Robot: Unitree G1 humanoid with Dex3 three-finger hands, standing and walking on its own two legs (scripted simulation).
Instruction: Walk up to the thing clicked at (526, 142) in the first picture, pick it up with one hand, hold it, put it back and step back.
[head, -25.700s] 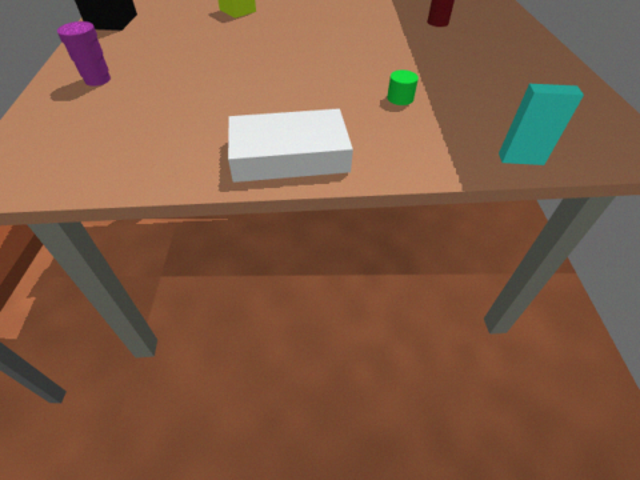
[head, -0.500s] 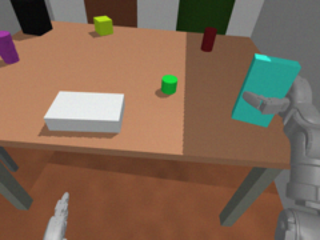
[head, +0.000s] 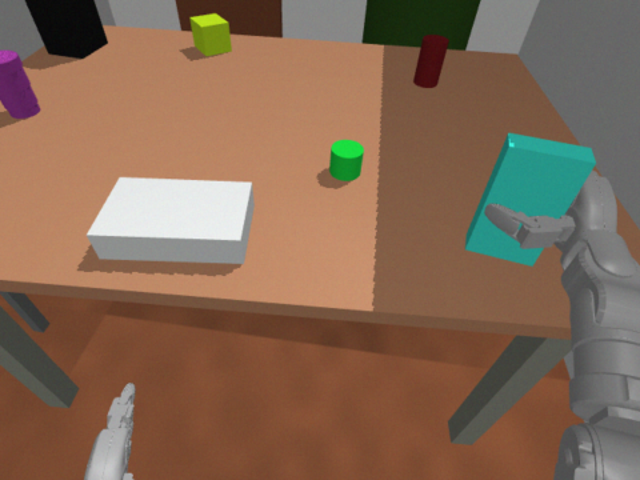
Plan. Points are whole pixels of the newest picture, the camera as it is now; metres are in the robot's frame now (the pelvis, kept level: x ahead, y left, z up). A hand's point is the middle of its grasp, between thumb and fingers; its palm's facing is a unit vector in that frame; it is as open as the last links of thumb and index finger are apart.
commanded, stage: crouch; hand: right
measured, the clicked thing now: (521, 204) +0.40 -0.20 +0.18
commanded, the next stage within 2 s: lower in 0.04 s
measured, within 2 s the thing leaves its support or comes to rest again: rests again in 1.24 s
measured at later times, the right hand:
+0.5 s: hand (506, 229) +0.41 -0.21 +0.12, palm faces +0.12 +0.99 +0.02, open 8.1 cm
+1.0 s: hand (493, 247) +0.41 -0.21 +0.09, palm faces +0.11 +0.99 +0.02, open 8.2 cm
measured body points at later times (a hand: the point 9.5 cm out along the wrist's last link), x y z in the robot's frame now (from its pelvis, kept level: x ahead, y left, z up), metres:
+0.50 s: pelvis +0.00 +0.00 +0.00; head +0.01 +0.00 +0.45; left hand +0.15 +0.27 -0.07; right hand +0.40 -0.27 +0.12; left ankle +0.02 +0.13 -0.73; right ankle +0.02 -0.14 -0.73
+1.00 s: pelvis -0.01 -0.01 -0.01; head +0.02 -0.02 +0.44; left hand +0.13 +0.26 -0.07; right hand +0.40 -0.26 +0.09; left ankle +0.02 +0.13 -0.73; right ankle +0.02 -0.14 -0.73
